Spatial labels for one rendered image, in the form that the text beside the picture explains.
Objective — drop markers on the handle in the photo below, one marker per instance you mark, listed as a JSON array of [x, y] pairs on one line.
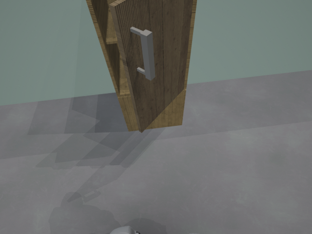
[[147, 51]]

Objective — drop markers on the cupboard door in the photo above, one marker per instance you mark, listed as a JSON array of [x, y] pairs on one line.
[[169, 21]]

